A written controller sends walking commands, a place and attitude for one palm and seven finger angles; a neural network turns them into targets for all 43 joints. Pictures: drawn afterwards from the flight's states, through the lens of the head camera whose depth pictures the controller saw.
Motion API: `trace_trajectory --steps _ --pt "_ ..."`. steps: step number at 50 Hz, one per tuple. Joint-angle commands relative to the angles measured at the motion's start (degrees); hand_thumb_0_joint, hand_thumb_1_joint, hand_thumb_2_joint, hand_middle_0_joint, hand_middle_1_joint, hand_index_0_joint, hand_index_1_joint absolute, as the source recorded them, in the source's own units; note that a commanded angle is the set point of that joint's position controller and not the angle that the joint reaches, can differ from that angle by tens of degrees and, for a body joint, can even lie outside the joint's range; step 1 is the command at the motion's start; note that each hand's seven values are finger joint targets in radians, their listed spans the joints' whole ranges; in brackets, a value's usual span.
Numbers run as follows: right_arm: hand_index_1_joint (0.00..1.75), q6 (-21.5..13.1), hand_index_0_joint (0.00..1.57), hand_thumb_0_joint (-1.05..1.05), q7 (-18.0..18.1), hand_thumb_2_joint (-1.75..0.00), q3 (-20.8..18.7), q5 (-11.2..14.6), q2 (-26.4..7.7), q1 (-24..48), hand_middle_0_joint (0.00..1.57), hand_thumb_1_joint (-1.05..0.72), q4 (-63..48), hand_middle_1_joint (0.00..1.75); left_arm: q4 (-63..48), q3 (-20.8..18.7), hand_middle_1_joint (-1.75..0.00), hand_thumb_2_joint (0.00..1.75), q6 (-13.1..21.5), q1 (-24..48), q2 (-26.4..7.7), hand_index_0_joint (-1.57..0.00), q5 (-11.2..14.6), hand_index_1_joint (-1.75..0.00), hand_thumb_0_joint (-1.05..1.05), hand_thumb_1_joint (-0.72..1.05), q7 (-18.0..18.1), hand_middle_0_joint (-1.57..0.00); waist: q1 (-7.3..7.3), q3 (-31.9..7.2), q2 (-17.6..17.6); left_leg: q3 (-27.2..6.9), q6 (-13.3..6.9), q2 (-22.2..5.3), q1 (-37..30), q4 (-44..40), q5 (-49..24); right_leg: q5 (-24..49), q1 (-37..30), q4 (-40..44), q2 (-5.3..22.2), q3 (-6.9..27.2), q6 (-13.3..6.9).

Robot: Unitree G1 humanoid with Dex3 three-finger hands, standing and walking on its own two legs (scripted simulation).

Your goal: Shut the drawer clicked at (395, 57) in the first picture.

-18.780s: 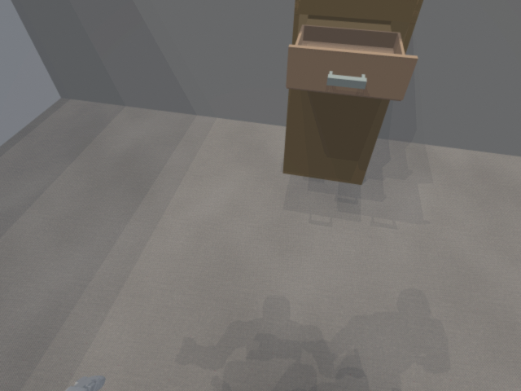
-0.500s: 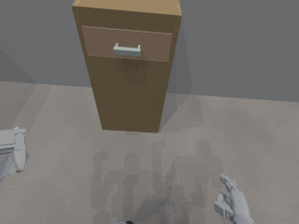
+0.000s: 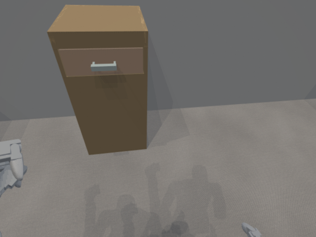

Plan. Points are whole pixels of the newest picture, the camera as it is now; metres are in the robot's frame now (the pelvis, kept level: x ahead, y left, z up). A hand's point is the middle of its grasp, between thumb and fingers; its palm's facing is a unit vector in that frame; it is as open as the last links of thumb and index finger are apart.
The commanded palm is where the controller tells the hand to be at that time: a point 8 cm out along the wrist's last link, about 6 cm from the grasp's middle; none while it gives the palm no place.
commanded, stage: stop stepping back and stand still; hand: left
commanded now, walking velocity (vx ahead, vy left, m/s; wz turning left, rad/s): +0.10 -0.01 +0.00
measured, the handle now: (104, 65) +0.90 +0.26 +0.00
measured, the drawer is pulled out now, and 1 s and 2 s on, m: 0.00 0.00 0.00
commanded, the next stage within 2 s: let the arm hang, fingers relaxed in 1.18 s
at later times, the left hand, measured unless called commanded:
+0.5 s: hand (22, 169) +0.20 +0.25 +0.17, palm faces +0.38 -0.80 -0.46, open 3.2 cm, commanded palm +0.15 +0.29 +0.18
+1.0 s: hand (6, 174) +0.20 +0.28 +0.16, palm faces +0.35 -0.82 -0.46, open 3.2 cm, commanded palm +0.14 +0.32 +0.18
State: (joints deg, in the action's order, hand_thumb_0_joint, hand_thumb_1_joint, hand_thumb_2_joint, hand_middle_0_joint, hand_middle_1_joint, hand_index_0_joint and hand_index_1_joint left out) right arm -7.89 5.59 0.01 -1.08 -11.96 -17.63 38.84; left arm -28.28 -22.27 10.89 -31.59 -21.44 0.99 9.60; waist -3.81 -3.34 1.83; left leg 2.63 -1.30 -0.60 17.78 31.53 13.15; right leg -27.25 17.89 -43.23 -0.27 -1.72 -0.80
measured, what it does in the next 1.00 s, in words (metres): stands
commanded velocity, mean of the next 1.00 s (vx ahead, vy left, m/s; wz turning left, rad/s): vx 0.02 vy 0.01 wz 0.00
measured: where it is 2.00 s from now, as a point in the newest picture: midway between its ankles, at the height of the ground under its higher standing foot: outside the picture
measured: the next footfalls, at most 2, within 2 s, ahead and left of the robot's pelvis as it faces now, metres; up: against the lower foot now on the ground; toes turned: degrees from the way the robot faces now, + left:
none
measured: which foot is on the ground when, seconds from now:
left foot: down 0.00-1.00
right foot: down 0.00-1.00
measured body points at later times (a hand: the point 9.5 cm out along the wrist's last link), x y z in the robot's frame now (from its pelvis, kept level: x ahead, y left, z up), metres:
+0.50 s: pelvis +0.02 +0.01 +0.00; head +0.01 +0.01 +0.45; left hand +0.18 +0.29 +0.20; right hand +0.19 -0.22 -0.08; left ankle +0.04 +0.14 -0.73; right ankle +0.01 -0.10 -0.73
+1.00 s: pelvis +0.01 +0.04 +0.01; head +0.02 +0.04 +0.46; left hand +0.17 +0.32 +0.19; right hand +0.17 -0.20 -0.07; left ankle +0.04 +0.14 -0.73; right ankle +0.01 -0.10 -0.73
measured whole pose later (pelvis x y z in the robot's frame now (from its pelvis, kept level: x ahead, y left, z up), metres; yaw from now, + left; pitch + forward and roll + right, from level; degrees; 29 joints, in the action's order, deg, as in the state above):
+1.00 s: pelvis +0.01 +0.04 +0.01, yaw +0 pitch +0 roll -1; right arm -6.3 4.4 0.5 -0.6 -11.5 -12.2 34.9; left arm -31.3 -20.1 11.8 -36.1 -21.3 1.4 8.3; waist -0.5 1.3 -0.2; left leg 4.0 -1.4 -1.3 14.8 26.4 11.5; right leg -12.6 11.0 -23.9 1.3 -2.6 1.2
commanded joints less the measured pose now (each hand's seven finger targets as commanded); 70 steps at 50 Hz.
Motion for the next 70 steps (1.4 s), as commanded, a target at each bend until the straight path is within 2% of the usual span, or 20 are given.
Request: trace_trajectory --steps 1,2,3,4,7,9,11,12,14,15,16,19,23,26,32,50,63,64,66,70 --pt "0.3 -3.31 0.2 0.0 -0.74 -0.9 -2.0 0.05 -7.87 9.85 0.2 -0.9 -12.0 0.3 -16.67 -6.11 -1.6 0.9 4.62 -6.65 -10.09 -1.4 -0.28 -1.6 0.0 0.9 0.17 -1.4 4.09 1.71 -8.99 -8.2 -2.73 -7.16 14.79 -11.53 20.09 2.63 -16.92 15.78 0.88 -0.62 -1.35" --pt "0.3 -2.39 0.2 0.0 -0.87 -0.9 -2.37 -0.15 -7.25 10.18 0.2 -0.9 -12.46 0.3 -15.01 -6.49 -1.6 0.9 4.83 -7.56 -10.72 -1.4 -0.45 -1.6 0.0 0.9 -0.01 -1.4 4.25 3.18 0.07 -3.36 -0.86 -1.73 19.6 2.92 18.41 -5.28 -15.72 24.08 6.73 10.87 -4.54" --pt "0.3 -1.66 0.2 0.0 -1.04 -0.9 -2.79 0.04 -6.79 9.27 0.2 -0.9 -12.25 0.3 -15.36 -8.28 -1.6 0.9 5.0 -5.84 -12.47 -1.4 0.08 -1.6 0.0 0.9 0.07 -1.4 3.89 2.89 9.61 -0.07 0.47 1.09 19.84 19.13 13.4 -14.35 -9.23 33.78 18.74 28.18 -9.39" --pt "0.3 -2.04 0.2 0.0 -1.3 -0.9 -2.94 0.03 -6.84 8.52 0.2 -0.9 -11.31 0.3 -16.62 -9.0 -1.6 0.9 5.8 -2.21 -12.71 -1.4 0.49 -1.6 0.0 0.9 0.23 -1.4 3.54 2.97 9.19 -1.87 0.92 0.07 19.26 28.57 10.7 -10.11 -6.13 34.53 21.15 30.1 -11.12" --pt "0.3 -1.9 0.2 0.0 -0.91 -0.9 -2.39 0.26 -5.83 6.83 0.2 -0.9 -9.98 0.3 -11.36 -7.9 -1.6 0.9 6.16 -2.05 -10.66 -1.4 0.23 -1.6 0.0 0.9 -0.04 -1.4 1.98 4.3 3.24 -3.17 0.75 -3.67 10.53 23.07 8.26 -8.39 3.86 31.5 16.95 17.84 -9.33" --pt "0.3 -2.14 0.2 0.0 -0.37 -0.9 -1.99 0.39 -5.59 7.99 0.2 -0.9 -9.73 0.3 -10.18 -5.98 -1.6 0.9 6.15 -0.63 -9.19 -1.4 0.1 -1.6 0.0 0.9 0.0 -1.4 2.47 4.4 4.97 -0.53 -0.23 -3.52 2.23 10.79 6.91 -6.44 6.68 29.34 14.9 12.23 -7.64" --pt "0.3 -3.14 0.2 0.0 0.36 -0.9 -1.95 0.22 -5.88 8.51 0.2 -0.9 -9.31 0.3 -10.93 -4.26 -1.6 0.9 6.3 0.78 -8.0 -1.4 0.0 -1.6 0.0 0.9 0.23 -1.4 2.38 4.76 0.86 1.7 -0.77 -1.74 -5.1 -0.75 4.63 -6.47 7.73 26.25 11.83 8.7 -5.29" --pt "0.3 -3.64 0.2 0.0 0.46 -0.9 -1.9 0.0 -6.25 8.3 0.2 -0.9 -9.27 0.3 -11.99 -4.5 -1.6 0.9 6.73 1.05 -8.54 -1.4 0.01 -1.6 0.0 0.9 0.23 -1.4 2.54 4.57 -2.46 -0.39 -1.39 -2.45 -6.65 -5.74 5.68 -3.99 6.57 22.44 9.74 7.77 -3.88" --pt "0.3 -4.13 0.2 0.0 0.32 -0.9 -2.53 0.26 -8.07 8.94 0.2 -0.9 -10.6 0.3 -15.05 -4.97 -1.6 0.9 7.09 0.68 -8.75 -1.4 0.1 -1.6 0.0 0.9 0.2 -1.4 3.72 2.53 -8.92 -11.48 -4.4 -9.52 -5.59 -10.66 1.92 8.04 2.7 12.55 3.06 3.71 -0.01" --pt "0.3 -4.11 0.2 0.0 0.03 -0.9 -2.57 0.8 -8.17 8.86 0.2 -0.9 -10.58 0.3 -14.46 -5.61 -1.6 0.9 7.01 -0.61 -9.13 -1.4 0.39 -1.6 0.0 0.9 0.07 -1.4 3.93 0.42 -7.76 -12.72 -4.39 -10.61 -3.5 -10.44 -0.15 11.34 -0.84 11.67 1.89 2.18 1.33" --pt "0.3 -4.12 0.2 0.0 -0.1 -0.9 -2.04 0.72 -7.04 8.72 0.2 -0.9 -9.9 0.3 -13.44 -6.61 -1.6 0.9 6.68 -1.83 -9.7 -1.4 0.36 -1.6 0.0 0.9 -0.3 -1.4 3.51 0.22 -9.66 -11.21 -3.75 -9.73 -1.37 -12.03 2.7 10.42 -2.21 11.51 2.13 2.0 1.37" --pt "0.3 -4.14 0.2 0.0 -0.65 -0.9 -1.89 0.88 -6.58 9.24 0.2 -0.9 -10.23 0.3 -13.55 -5.05 -1.6 0.9 6.3 -0.46 -8.18 -1.4 0.0 -1.6 0.0 0.9 -0.43 -1.4 3.42 2.96 -3.42 -6.02 -2.0 -6.22 1.18 -7.84 -2.5 17.21 -5.13 16.94 3.09 4.02 0.45" --pt "0.3 -3.33 0.2 0.0 -1.26 -0.9 -2.13 0.86 -5.84 9.48 0.2 -0.9 -10.59 0.3 -13.16 -5.3 -1.6 0.9 5.59 -1.89 -8.46 -1.4 0.72 -1.6 0.0 0.9 -0.41 -1.4 2.95 -2.05 1.49 -0.88 0.04 -2.61 -4.94 -1.1 -9.09 29.95 -6.13 20.14 7.64 7.92 -1.45" --pt "0.3 -2.46 0.2 0.0 -1.18 -0.9 -1.96 0.74 -6.01 10.25 0.2 -0.9 -11.54 0.3 -12.83 -5.21 -1.6 0.9 4.92 -3.35 -8.1 -1.4 0.98 -1.6 0.0 0.9 -0.51 -1.4 3.25 -2.23 -3.65 -1.96 -0.07 -3.84 -7.3 -4.53 -13.93 30.11 -6.21 18.7 5.38 4.83 -0.26" --pt "0.3 -1.38 0.2 0.0 -0.78 -0.9 -1.68 0.79 -6.04 11.1 0.2 -0.9 -13.02 0.3 -14.77 -4.55 -1.6 0.9 4.38 -2.58 -7.93 -1.4 1.07 -1.6 0.0 0.9 -0.67 -1.4 3.53 -1.94 -5.26 -3.18 -0.1 -4.82 -7.23 -7.69 -15.61 28.22 -7.96 19.01 3.18 2.69 0.67" --pt "0.3 -1.74 0.2 0.0 -0.23 -0.9 -1.97 0.69 -6.75 11.18 0.2 -0.9 -13.2 0.3 -15.01 -4.4 -1.6 0.9 4.62 -3.95 -7.87 -1.4 0.89 -1.6 0.0 0.9 -0.22 -1.4 3.78 -0.21 -6.51 -5.25 -0.09 -4.9 -3.45 -13.45 -0.8 17.41 -8.4 21.76 2.14 1.22 1.12" --pt "0.3 -1.93 0.2 0.0 -0.04 -0.9 -2.07 0.57 -6.62 11.19 0.2 -0.9 -12.55 0.3 -12.98 -4.26 -1.6 0.9 4.7 -3.24 -7.78 -1.4 0.65 -1.6 0.0 0.9 -0.18 -1.4 3.72 0.37 -4.73 -4.67 0.03 -4.01 -3.52 -12.92 1.42 15.52 -7.26 24.05 2.47 2.06 0.91" --pt "0.3 -3.27 0.2 0.0 -5.84 -0.9 -5.44 1.4 -19.19 13.64 0.2 -0.9 2.66 0.3 35.32 16.34 -1.6 0.9 -4.39 4.26 -2.59 -1.4 -3.6 -1.6 0.0 0.9 -8.51 -1.4 1.45 4.12 -7.45 -7.27 -0.85 -6.31 1.11 -2.69 -11.75 22.84 0.47 15.36 7.25 0.65 -0.58" --pt "0.3 2.32 0.2 0.0 -6.22 -0.9 -4.71 1.5 -14.06 8.17 0.2 -0.9 1.28 0.3 37.51 15.45 -1.51 0.9 -9.3 6.32 -1.23 -1.32 -3.09 -1.51 0.0 0.9 -9.51 -1.32 2.59 -2.28 -2.58 -6.81 -1.02 -7.19 -2.45 -2.62 -13.05 16.65 0.29 15.65 6.0 2.1 -0.82" --pt "0.3 5.11 0.2 0.0 -6.02 -0.9 -3.36 0.15 -15.08 9.5 0.2 -0.9 2.9 0.3 50.75 16.74 -1.34 0.9 -9.99 13.38 -3.94 -1.16 -3.24 -1.34 0.0 0.9 -9.38 -1.16 3.42 0.05 8.17 -8.38 -2.19 -6.05 -0.29 -4.34 -7.58 13.97 -1.64 17.53 6.4 3.87 -2.18"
